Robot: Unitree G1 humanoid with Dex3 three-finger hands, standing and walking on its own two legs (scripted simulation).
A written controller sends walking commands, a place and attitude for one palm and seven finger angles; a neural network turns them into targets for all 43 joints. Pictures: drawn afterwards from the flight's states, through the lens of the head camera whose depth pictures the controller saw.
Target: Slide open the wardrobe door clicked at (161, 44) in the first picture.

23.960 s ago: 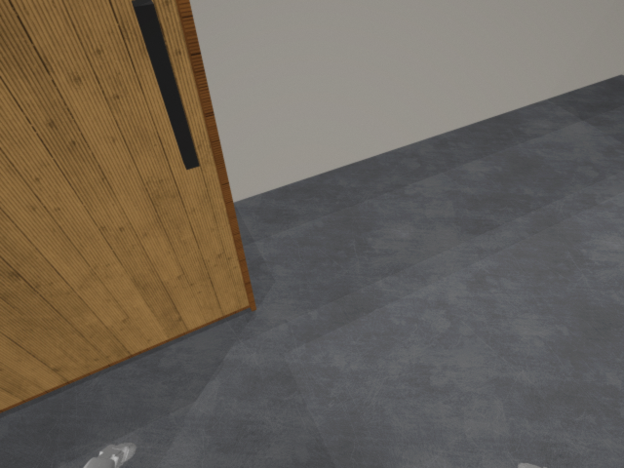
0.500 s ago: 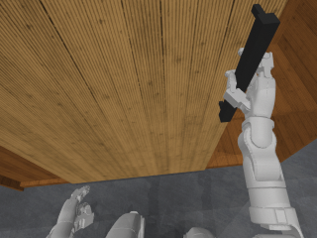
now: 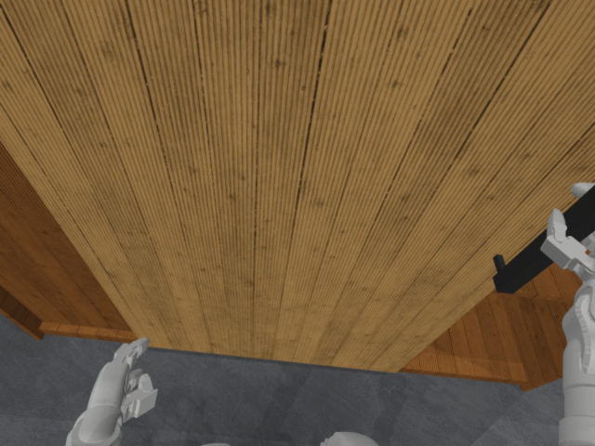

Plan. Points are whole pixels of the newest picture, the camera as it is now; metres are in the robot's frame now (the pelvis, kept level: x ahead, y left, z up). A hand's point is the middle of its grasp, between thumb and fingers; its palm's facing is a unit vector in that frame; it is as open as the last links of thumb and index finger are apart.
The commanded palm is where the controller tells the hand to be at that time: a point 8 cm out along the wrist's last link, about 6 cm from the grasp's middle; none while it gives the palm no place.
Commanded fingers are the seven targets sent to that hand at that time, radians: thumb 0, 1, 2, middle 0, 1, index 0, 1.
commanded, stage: stop walking and hold the door there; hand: right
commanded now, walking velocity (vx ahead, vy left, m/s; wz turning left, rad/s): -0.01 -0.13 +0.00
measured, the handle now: (559, 220) +0.40 -0.32 +0.13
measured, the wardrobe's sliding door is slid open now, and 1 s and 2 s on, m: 0.45 0.45 0.45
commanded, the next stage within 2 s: loosen the grip on the handle in 1.98 s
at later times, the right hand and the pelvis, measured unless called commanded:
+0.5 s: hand (559, 240) +0.35 -0.29 +0.14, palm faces +0.38 +0.90 -0.22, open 6.7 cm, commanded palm +0.31 -0.33 +0.11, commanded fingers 0.00 -0.90 -0.90 0.45 1.40 0.45 1.40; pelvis -0.06 -0.04 +0.00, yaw +5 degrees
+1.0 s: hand (559, 239) +0.36 -0.30 +0.14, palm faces +0.37 +0.90 -0.24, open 6.3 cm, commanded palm +0.32 -0.34 +0.11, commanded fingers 0.00 -0.90 -0.90 0.45 1.40 0.45 1.40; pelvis -0.06 -0.04 +0.00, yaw +4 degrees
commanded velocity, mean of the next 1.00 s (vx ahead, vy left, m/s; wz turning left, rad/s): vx -0.01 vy -0.06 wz -0.04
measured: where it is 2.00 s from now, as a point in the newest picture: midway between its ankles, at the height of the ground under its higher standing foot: outside the picture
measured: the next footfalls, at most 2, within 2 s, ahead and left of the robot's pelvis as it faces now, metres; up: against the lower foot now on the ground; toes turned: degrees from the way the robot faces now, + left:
right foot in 0.20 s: +0.04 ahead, -0.13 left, +0.00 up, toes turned -4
left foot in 0.40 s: +0.01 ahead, +0.10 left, +0.00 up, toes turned +7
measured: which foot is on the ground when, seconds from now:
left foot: down 0.00-0.20, up 0.22-0.38, down 0.40-1.00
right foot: up 0.00-0.18, down 0.20-0.96, up 0.98-1.00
